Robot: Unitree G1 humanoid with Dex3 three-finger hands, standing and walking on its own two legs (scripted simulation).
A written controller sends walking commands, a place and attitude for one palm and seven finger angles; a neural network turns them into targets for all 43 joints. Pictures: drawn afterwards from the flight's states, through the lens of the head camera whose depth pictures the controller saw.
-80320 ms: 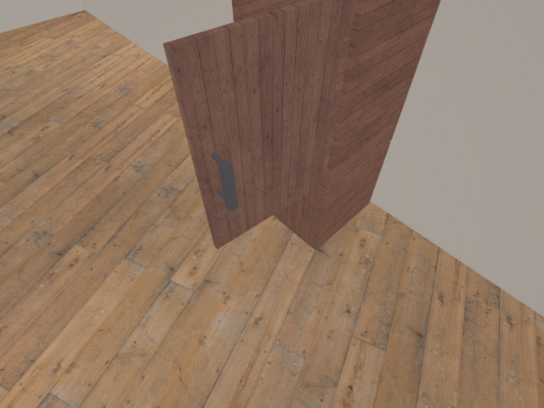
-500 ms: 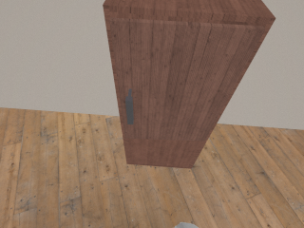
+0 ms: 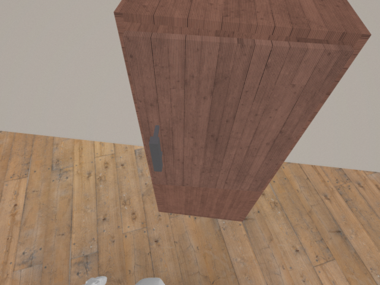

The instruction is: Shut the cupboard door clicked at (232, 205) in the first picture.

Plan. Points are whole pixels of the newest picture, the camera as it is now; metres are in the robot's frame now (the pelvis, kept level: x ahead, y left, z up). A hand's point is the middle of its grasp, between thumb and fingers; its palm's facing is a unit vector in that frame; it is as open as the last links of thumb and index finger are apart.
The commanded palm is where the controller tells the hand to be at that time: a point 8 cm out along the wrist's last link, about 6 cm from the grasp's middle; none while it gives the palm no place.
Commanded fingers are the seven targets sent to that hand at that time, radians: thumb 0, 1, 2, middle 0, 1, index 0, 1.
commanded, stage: come to a stop and stand still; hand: left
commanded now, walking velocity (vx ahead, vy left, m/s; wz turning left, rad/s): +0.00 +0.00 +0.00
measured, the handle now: (157, 149) +0.45 +0.12 -0.06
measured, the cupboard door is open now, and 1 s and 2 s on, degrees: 3 3 3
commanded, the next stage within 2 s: look again from close up in 1.22 s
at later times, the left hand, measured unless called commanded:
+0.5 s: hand out of the picture -0.02 +0.19 -0.17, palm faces -0.01 -0.98 -0.21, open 7.4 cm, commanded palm none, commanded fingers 0.00 0.90 0.90 -0.20 -0.30 -0.20 -0.30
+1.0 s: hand out of the picture -0.02 +0.15 -0.17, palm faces +0.01 -0.99 -0.16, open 7.3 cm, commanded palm none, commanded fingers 0.00 0.90 0.90 -0.20 -0.30 -0.20 -0.30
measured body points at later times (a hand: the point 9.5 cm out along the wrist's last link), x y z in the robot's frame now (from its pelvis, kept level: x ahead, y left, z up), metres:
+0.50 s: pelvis -0.01 +0.01 +0.01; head +0.00 +0.01 +0.46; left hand -0.02 +0.24 -0.15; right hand +0.02 -0.22 -0.15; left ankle +0.01 +0.11 -0.74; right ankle -0.06 -0.11 -0.74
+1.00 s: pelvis +0.00 +0.00 +0.01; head +0.01 +0.00 +0.46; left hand -0.01 +0.21 -0.16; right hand -0.05 -0.21 -0.15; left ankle +0.01 +0.11 -0.74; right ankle -0.06 -0.11 -0.74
